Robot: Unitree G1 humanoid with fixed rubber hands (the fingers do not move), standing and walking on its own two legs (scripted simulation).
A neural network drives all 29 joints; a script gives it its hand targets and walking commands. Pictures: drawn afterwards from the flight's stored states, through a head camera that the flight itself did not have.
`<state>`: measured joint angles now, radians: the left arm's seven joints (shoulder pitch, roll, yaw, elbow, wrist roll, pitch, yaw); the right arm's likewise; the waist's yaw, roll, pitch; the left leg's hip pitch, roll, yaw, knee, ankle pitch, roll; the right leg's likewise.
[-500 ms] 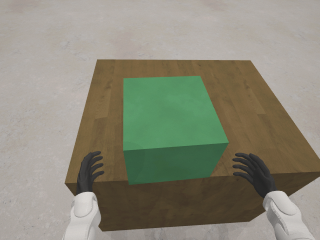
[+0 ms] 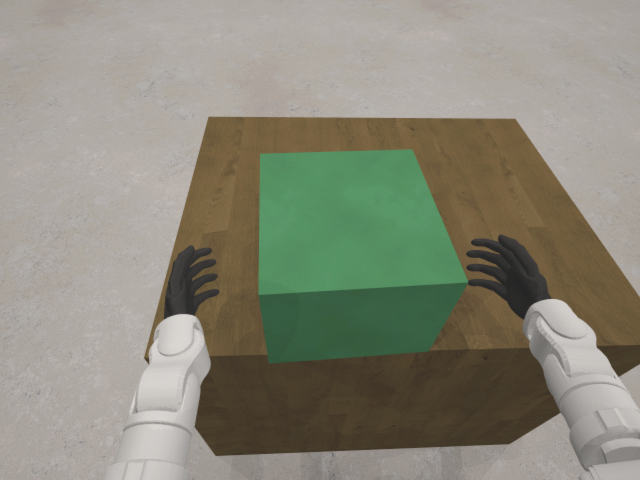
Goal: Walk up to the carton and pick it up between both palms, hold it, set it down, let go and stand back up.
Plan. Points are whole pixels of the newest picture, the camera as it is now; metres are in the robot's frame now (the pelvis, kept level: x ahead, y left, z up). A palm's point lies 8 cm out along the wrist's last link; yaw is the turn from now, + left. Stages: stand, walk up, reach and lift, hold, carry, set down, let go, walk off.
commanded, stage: reach and lift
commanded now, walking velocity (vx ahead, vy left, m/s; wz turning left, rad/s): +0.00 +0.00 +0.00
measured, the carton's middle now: (343, 251) +0.46 +0.01 -0.01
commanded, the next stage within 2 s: none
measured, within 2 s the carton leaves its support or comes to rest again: neither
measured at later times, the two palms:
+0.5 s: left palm (175, 260) +0.35 +0.22 +0.08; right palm (508, 230) +0.43 -0.21 +0.10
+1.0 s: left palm (173, 232) +0.38 +0.24 +0.09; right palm (482, 194) +0.48 -0.17 +0.12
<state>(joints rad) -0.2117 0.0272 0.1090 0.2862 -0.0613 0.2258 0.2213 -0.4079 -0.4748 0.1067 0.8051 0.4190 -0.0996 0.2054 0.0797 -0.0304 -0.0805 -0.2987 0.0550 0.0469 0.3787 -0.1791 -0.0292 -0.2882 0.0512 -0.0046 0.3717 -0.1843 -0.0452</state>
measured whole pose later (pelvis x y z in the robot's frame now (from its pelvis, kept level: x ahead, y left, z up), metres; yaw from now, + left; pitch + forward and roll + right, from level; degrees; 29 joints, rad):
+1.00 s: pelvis -0.01 +0.00 -0.01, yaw +1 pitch +17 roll -1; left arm -0.74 0.14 0.14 0.66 -0.13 0.29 0.17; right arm -0.99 -0.49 0.10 1.14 0.42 0.07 0.14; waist 0.16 -0.01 -0.18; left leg -0.56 0.06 0.02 0.42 -0.15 -0.03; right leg -0.52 0.06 -0.02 0.38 -0.15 -0.04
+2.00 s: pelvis -0.02 -0.01 -0.03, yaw -1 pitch +29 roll -1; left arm -0.79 0.02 0.21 1.03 -0.07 -0.20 0.15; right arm -0.99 -0.37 0.10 1.34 0.32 -0.26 0.05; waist 0.17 -0.01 -0.29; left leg -0.89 0.08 0.03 0.58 -0.20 -0.04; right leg -0.88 0.07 -0.02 0.56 -0.19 -0.05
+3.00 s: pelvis +0.01 +0.00 -0.01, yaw -1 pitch +21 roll +0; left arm -0.64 -0.09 0.43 0.95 0.22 -0.27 0.10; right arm -0.85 -0.23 -0.33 1.31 -0.19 -0.36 0.06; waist 0.13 0.00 -0.20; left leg -0.58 0.06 0.05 0.35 -0.14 -0.03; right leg -0.57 0.05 0.00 0.34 -0.14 -0.04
